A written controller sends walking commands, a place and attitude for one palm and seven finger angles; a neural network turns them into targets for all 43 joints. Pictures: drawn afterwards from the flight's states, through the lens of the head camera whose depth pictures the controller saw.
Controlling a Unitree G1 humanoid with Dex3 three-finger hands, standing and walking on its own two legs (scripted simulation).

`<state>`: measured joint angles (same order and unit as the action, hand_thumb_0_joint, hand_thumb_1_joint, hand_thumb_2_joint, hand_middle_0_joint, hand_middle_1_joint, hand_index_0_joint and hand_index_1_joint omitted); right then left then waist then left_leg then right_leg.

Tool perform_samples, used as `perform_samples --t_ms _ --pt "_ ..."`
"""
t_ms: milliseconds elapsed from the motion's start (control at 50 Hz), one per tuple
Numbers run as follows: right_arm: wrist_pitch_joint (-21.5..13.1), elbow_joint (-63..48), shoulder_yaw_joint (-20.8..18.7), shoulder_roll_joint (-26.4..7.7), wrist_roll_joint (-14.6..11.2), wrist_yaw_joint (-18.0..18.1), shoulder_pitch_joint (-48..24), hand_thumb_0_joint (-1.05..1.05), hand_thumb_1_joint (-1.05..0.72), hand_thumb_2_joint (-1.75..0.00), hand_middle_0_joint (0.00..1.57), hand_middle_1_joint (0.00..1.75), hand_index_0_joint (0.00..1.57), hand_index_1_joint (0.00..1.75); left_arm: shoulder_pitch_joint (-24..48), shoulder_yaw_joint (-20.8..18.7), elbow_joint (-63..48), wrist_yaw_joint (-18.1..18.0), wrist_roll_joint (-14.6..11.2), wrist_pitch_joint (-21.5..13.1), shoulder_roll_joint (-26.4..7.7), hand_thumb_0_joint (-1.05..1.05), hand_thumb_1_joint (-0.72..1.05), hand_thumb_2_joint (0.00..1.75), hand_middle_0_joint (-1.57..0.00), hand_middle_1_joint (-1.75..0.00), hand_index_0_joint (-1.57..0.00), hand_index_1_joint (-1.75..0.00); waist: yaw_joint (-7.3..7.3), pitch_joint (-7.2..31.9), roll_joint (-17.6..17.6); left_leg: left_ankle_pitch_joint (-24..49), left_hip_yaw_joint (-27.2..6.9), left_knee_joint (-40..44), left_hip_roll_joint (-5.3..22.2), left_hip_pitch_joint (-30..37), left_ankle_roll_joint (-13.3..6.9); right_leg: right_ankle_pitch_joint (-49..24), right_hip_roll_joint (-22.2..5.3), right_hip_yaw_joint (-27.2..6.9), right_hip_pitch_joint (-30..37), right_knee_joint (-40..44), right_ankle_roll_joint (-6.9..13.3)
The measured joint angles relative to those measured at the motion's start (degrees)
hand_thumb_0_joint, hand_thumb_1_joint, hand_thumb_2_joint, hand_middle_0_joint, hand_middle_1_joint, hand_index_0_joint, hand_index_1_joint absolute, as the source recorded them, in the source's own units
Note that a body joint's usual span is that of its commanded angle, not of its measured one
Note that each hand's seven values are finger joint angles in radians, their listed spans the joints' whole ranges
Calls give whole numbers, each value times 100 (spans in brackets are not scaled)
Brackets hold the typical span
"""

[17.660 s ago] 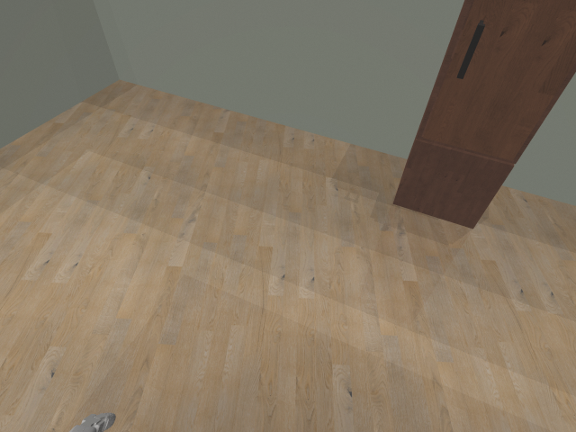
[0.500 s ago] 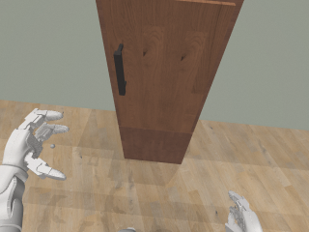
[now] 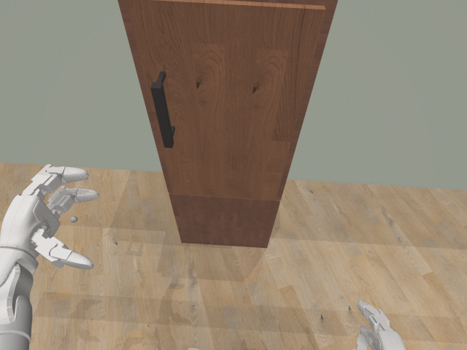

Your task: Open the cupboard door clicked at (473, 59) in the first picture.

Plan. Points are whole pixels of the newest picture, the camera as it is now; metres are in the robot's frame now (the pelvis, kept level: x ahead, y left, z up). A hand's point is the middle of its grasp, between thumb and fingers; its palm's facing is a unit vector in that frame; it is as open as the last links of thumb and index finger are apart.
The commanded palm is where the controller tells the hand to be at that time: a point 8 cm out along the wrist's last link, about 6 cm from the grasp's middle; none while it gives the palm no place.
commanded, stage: raise the hand with hooked fingers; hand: left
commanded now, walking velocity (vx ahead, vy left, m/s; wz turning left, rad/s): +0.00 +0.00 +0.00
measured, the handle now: (165, 111) +0.59 +0.19 +0.06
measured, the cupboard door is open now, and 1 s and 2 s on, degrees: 0 0 0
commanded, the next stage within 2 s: move the hooked fingers beside the handle in 0.08 s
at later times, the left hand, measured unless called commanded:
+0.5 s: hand (101, 189) +0.35 +0.25 +0.08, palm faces -0.02 -1.00 -0.02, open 14.0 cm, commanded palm +0.33 +0.30 +0.08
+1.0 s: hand (110, 164) +0.41 +0.26 +0.07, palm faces -0.02 -1.00 +0.01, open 14.0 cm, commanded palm +0.39 +0.30 +0.07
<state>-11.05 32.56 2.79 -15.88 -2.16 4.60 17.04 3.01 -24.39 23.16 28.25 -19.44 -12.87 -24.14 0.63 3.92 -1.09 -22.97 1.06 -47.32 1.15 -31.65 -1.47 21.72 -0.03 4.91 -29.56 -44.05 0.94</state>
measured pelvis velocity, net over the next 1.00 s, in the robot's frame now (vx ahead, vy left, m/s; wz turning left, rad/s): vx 0.01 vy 0.00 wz -0.02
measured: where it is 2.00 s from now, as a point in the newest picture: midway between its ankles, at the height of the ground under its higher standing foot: outside the picture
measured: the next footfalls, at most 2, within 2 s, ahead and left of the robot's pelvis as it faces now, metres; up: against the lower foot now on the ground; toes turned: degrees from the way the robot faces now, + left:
none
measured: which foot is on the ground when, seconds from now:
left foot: down 0.00-1.00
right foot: down 0.00-1.00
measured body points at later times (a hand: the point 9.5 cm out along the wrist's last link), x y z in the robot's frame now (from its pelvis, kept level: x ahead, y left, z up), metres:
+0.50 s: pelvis -0.01 -0.02 +0.00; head +0.05 -0.01 +0.44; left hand +0.35 +0.30 +0.08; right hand +0.13 -0.27 -0.09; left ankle +0.01 +0.10 -0.71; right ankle +0.01 -0.11 -0.71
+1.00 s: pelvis +0.01 +0.00 -0.01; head +0.08 +0.02 +0.44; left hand +0.41 +0.31 +0.07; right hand +0.09 -0.27 -0.11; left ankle +0.01 +0.10 -0.71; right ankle +0.01 -0.11 -0.71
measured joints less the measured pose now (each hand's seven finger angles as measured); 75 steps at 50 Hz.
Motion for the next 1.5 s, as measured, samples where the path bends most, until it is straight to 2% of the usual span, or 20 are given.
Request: perform_samples --t_ms 160,240,320,480,640,760,840,1000,1160,1320,1500 --pt "0 -6 54 26 -23 47 -98 1 -91 -90 21 30 21 30 86 -10 244 83 -87 9 -1 -1 -50 30 -30 -120 -30 -120 -34 17 -26 30 -22 19 28 9 62 12 28 19 -18 -42 59" --pt "-22 -3 48 11 -28 56 -123 1 -91 -90 21 30 21 30 149 29 303 74 -39 -25 20 -1 -50 30 -30 -120 -30 -120 -51 -14 -36 35 -45 2 38 -15 85 19 38 41 -40 -66 82" --pt "-22 77 62 -17 -29 107 -172 1 -91 -90 21 30 21 30 564 89 630 54 56 -79 -8 -1 -50 30 -30 -120 -30 -120 -57 -74 -27 37 -94 -63 36 -108 104 36 35 88 -114 -129 100" --pt "72 195 66 -18 -29 126 -151 1 -91 -90 21 30 21 30 1583 89 1499 46 262 -112 -264 -1 -50 30 -30 -120 -30 -120 96 -105 28 30 -77 -135 61 -340 119 37 56 68 -367 -214 121" --pt "309 152 3 -52 -11 17 160 1 -91 -90 21 30 21 30 1945 -164 2084 19 351 -140 -458 -1 -50 30 -30 -120 -30 -120 270 8 64 -45 86 -131 96 -455 88 68 87 -96 -567 -254 84" --pt "485 159 -66 -64 4 -46 365 1 -91 -90 21 30 21 30 1957 -306 2160 -7 395 -311 -501 -1 -50 30 -30 -120 -30 -120 300 41 96 -99 129 -153 107 -515 54 83 99 -142 -627 -241 50" --pt "564 202 -99 -54 1 -50 411 1 -91 -90 21 30 21 30 2041 -227 2165 7 391 -410 -468 -1 -50 30 -30 -120 -30 -120 291 72 93 -121 107 -179 94 -556 26 83 87 -123 -632 -213 23" --pt "672 207 -53 -4 35 -61 256 1 -91 -90 21 30 21 30 2685 -65 2742 -104 591 -391 -502 -1 -50 30 -30 -120 -30 -120 368 107 109 -127 82 -279 49 -741 -34 66 41 -98 -769 -249 -34" --pt "800 212 -5 49 92 -145 234 1 -91 -90 21 30 21 30 3340 16 3261 -351 790 -572 -543 -1 -50 30 -30 -120 -30 -120 447 125 108 -136 109 -402 30 -964 -77 56 17 -126 -988 -352 -79" --pt "1008 265 42 48 133 -187 387 1 -91 -90 21 30 21 30 3960 -51 3982 -479 1056 -633 -839 -1 -50 30 -30 -120 -30 -120 617 107 118 -158 116 -559 53 -1243 -90 59 33 -135 -1265 -490 -83" --pt "1183 422 41 -35 184 -178 601 1 -91 -90 21 30 21 30 4646 -182 4502 -503 1214 -735 -1221 -1 -50 30 -30 -120 -30 -120 842 65 108 -184 84 -729 108 -1604 -74 58 82 -107 -1603 -607 -61"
